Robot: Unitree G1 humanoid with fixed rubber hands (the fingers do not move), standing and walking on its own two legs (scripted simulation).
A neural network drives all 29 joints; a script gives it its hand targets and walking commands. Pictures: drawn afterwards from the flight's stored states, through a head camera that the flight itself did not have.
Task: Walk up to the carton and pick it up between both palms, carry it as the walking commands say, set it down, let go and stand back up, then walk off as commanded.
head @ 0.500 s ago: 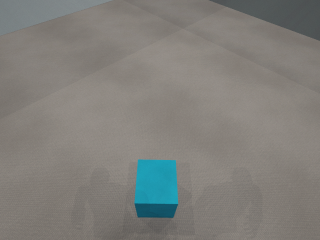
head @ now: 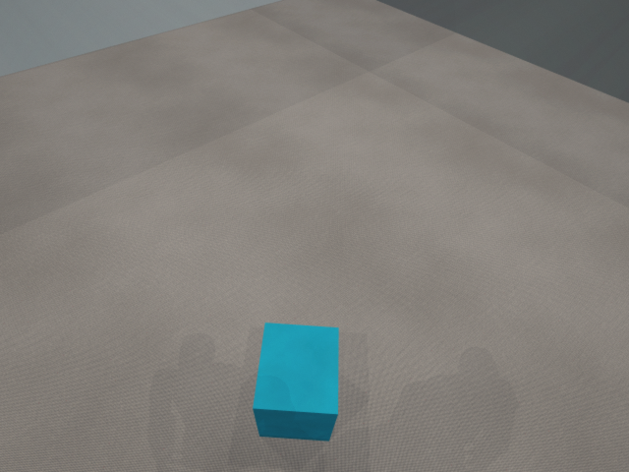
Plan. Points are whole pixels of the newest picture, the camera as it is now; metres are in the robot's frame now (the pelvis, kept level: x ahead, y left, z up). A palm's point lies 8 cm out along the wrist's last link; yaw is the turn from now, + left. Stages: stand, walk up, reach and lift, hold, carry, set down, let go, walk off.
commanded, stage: walk up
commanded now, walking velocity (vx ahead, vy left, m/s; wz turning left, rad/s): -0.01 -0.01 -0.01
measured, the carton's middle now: (298, 383) +0.44 +0.01 -0.64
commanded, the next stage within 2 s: stand in 0.22 s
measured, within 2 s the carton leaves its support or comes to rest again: neither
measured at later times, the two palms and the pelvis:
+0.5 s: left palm out of the picture -0.02 +0.22 -0.15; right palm out of the picture -0.06 -0.21 -0.15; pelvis -0.02 +0.01 +0.00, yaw -1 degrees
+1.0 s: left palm out of the picture +0.15 +0.23 -0.13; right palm out of the picture +0.14 -0.24 -0.14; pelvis -0.05 +0.01 -0.03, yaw -1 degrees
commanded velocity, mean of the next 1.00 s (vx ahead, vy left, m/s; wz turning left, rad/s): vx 0.00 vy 0.00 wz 0.00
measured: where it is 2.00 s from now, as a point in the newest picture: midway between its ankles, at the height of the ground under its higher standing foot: outside the picture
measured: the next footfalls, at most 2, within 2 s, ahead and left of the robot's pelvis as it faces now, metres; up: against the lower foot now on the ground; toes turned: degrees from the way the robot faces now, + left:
none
